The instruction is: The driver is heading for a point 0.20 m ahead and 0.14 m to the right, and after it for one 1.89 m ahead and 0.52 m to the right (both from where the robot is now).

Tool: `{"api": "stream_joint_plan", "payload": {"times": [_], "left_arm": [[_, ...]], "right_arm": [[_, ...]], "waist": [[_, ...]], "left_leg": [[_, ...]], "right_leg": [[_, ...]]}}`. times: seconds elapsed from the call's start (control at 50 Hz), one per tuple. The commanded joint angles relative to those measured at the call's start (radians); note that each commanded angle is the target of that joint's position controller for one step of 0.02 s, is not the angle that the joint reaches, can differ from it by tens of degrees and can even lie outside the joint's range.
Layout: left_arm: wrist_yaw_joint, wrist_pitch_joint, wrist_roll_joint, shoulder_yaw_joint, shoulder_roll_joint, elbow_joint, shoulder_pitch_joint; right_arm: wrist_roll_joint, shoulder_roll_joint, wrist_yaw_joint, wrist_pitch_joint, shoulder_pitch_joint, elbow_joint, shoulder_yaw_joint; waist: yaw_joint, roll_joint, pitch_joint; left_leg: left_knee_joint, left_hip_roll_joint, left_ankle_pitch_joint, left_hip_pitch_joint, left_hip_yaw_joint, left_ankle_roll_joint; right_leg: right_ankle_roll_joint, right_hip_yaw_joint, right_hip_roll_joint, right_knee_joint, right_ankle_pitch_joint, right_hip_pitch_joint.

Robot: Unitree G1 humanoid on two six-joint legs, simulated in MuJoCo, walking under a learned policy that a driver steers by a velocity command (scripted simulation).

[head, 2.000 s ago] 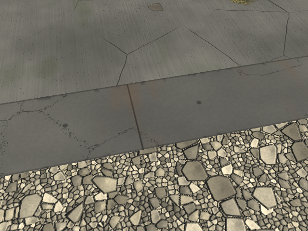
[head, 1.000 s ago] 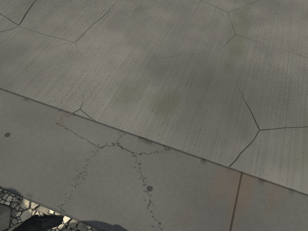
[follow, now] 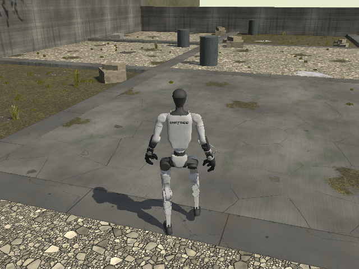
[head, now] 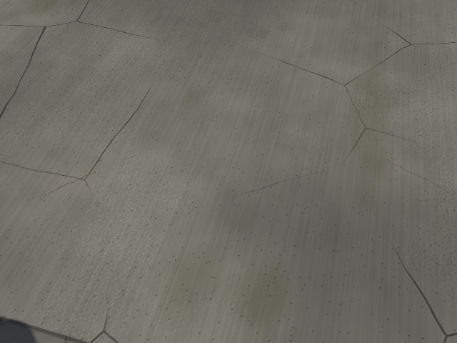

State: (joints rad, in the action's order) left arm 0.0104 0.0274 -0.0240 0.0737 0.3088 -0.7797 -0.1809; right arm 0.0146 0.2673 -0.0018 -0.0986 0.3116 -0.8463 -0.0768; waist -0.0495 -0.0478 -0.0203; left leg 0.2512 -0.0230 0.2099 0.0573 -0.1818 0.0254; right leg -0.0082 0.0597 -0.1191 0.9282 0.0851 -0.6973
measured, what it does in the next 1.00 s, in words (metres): walks ahead, turning right: right foot, then left foot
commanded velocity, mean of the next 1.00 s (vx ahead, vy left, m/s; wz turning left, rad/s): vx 0.50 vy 0.00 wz -0.48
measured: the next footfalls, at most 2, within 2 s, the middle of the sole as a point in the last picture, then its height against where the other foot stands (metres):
right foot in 0.22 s outside the picture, level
left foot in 0.70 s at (240, 304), level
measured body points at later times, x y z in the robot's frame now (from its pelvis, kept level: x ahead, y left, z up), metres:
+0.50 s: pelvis +0.27 -0.08 +0.00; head +0.30 -0.11 +0.45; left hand +0.42 +0.17 -0.10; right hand +0.39 -0.39 -0.09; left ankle +0.46 +0.07 -0.68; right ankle +0.24 -0.14 -0.75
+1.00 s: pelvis +0.55 -0.13 +0.00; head +0.58 -0.14 +0.45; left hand +0.84 +0.00 -0.09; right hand +0.43 -0.38 -0.12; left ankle +0.57 -0.02 -0.75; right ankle +0.58 -0.33 -0.69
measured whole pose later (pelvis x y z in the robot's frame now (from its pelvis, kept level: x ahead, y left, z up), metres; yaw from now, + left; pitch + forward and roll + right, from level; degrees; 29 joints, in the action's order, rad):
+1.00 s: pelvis +0.55 -0.13 +0.00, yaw -29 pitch +2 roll +1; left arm 0.01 0.05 -0.01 0.05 0.29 -0.66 -0.16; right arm -0.01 0.27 -0.02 -0.09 0.36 -0.86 -0.06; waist -0.08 -0.04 -0.02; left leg 0.28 -0.05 0.20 0.11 -0.03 0.04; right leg 0.00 0.05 -0.09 0.82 0.16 -0.63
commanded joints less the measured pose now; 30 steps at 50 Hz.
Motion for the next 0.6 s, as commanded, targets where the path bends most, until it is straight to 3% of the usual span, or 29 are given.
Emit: {"api": "stream_joint_plan", "payload": {"times": [0.02, 0.1, 0.14, 0.16, 0.18, 0.2, 0.22, 0.24, 0.26, 0.28, 0.3, 0.32, 0.34, 0.4, 0.44, 0.5, 0.6], "left_arm": [[0.021, 0.011, 0.004, -0.009, 0.004, 0.075, 0.054], [0.042, 0.009, 0.003, -0.011, 0.015, 0.136, 0.158], [0.050, 0.006, 0.004, -0.002, 0.034, 0.157, 0.158], [0.050, 0.003, 0.005, 0.008, 0.052, 0.159, 0.128], [0.048, 0.000, 0.003, 0.026, 0.081, 0.145, 0.044], [0.040, -0.002, -0.001, 0.056, 0.129, 0.106, -0.111], [0.019, -0.013, -0.003, 0.094, 0.222, 0.069, -0.272], [0.015, -0.003, -0.009, 0.104, 0.327, 0.079, -0.225], [0.022, 0.013, 0.000, 0.076, 0.237, 0.113, -0.252], [0.025, 0.028, 0.008, 0.059, 0.181, 0.104, -0.218], [0.024, 0.035, 0.005, 0.050, 0.154, 0.110, -0.161], [0.022, 0.034, 0.006, 0.037, 0.110, 0.122, -0.092], [0.016, 0.036, 0.022, 0.031, 0.104, 0.142, -0.056], [0.002, 0.042, 0.017, 0.035, 0.116, 0.149, -0.053], [-0.012, 0.042, 0.011, 0.042, 0.140, 0.137, -0.088], [-0.023, 0.033, 0.004, 0.044, 0.143, 0.123, -0.127], [-0.029, 0.020, -0.004, 0.045, 0.137, 0.093, -0.197]], "right_arm": [[-0.006, 0.155, 0.012, -0.013, -0.078, 0.069, -0.034], [-0.028, 0.187, 0.014, 0.013, -0.020, 0.037, -0.047], [-0.037, 0.209, 0.017, 0.028, -0.024, 0.032, -0.053], [-0.041, 0.225, 0.019, 0.036, -0.032, 0.034, -0.058], [-0.045, 0.236, 0.022, 0.045, -0.043, 0.037, -0.060], [-0.049, 0.228, 0.024, 0.052, -0.058, 0.042, -0.055], [-0.025, 0.187, 0.027, 0.045, -0.038, 0.059, -0.037], [0.010, 0.037, 0.013, 0.016, 0.056, 0.117, 0.011], [-0.031, 0.120, -0.001, -0.023, -0.056, 0.124, 0.002], [-0.065, 0.164, -0.008, -0.042, -0.147, 0.152, -0.010], [-0.051, 0.150, -0.002, -0.051, -0.154, 0.150, -0.005], [-0.019, 0.151, 0.008, -0.048, -0.160, 0.133, -0.011], [-0.014, 0.158, 0.007, -0.038, -0.126, 0.133, -0.016], [-0.002, 0.132, 0.006, -0.008, -0.121, 0.134, -0.015], [0.003, 0.108, 0.007, -0.001, -0.195, 0.160, -0.005], [-0.003, 0.078, -0.003, -0.005, -0.301, 0.187, 0.009], [-0.022, 0.111, -0.024, -0.023, -0.393, 0.223, 0.003]], "waist": [[0.013, 0.084, -0.042], [-0.018, 0.083, -0.074], [0.003, 0.102, -0.057], [0.028, 0.122, -0.023], [0.080, 0.133, 0.031], [0.167, 0.115, 0.110], [0.226, 0.009, 0.204], [0.088, -0.244, 0.288], [0.170, -0.106, 0.382], [0.177, -0.056, 0.237], [0.132, 0.015, 0.161], [0.093, 0.056, 0.096], [0.051, -0.003, 0.093], [0.029, 0.022, 0.069], [0.049, 0.024, 0.038], [0.092, -0.015, 0.022], [0.123, -0.041, 0.009]], "left_leg": [[-0.134, 0.274, -0.266, 0.050, 0.060, 0.145], [-0.087, 0.315, -0.314, -0.088, 0.019, 0.124], [-0.005, 0.327, -0.511, -0.142, -0.007, 0.103], [0.071, 0.324, -0.688, -0.158, -0.021, 0.091], [0.204, 0.312, -0.837, -0.152, -0.039, 0.077], [0.411, 0.272, -0.854, -0.081, -0.069, 0.045], [0.721, 0.229, -0.554, 0.164, -0.073, -0.007], [1.058, 0.016, 0.363, 0.614, 0.044, -0.068], [1.149, 0.012, 0.390, 0.721, 0.263, -0.046], [1.128, 0.055, 0.292, 0.797, 0.264, -0.019], [1.043, 0.099, 0.204, 0.758, 0.265, -0.006], [0.954, 0.130, 0.150, 0.685, 0.259, -0.006], [0.920, 0.146, 0.116, 0.611, 0.273, -0.015], [0.794, 0.139, 0.064, 0.553, 0.249, -0.059], [0.659, 0.119, -0.049, 0.576, 0.238, -0.085], [0.426, 0.071, -0.246, 0.515, 0.231, -0.093], [0.255, 0.030, -0.277, 0.455, 0.258, -0.070]], "right_leg": [[0.010, -0.026, -0.010, -0.145, -0.131, 0.038], [0.048, -0.072, 0.008, -0.256, -0.064, 0.005], [0.081, -0.114, 0.045, -0.281, 0.029, 0.048], [0.101, -0.147, 0.081, -0.279, 0.085, 0.113], [0.126, -0.177, 0.127, -0.287, 0.122, 0.229], [0.162, -0.189, 0.177, -0.353, 0.066, 0.450], [0.220, 0.002, 0.082, -0.378, 0.045, 0.758], [0.412, 0.583, -0.162, -0.492, 0.228, 1.062], [0.424, 0.763, -0.214, -0.634, 0.335, 1.100], [0.372, 0.623, -0.192, -0.650, 0.258, 1.009], [0.338, 0.506, -0.150, -0.642, 0.161, 0.867], [0.299, 0.392, -0.101, -0.653, 0.048, 0.728], [0.311, 0.360, -0.093, -0.668, -0.047, 0.638], [0.311, 0.269, -0.051, -0.704, -0.172, 0.520], [0.295, 0.223, -0.025, -0.710, -0.205, 0.491], [0.244, 0.178, 0.028, -0.696, -0.110, 0.458], [0.214, 0.280, -0.008, -0.619, -0.001, 0.531]]}}
Velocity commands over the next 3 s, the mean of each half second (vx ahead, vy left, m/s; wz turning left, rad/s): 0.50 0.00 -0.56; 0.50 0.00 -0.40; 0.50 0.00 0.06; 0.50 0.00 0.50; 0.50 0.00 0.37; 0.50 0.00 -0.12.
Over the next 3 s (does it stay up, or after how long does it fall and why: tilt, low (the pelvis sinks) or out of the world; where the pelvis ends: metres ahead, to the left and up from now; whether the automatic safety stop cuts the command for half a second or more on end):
stays up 1.58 -0.36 0.00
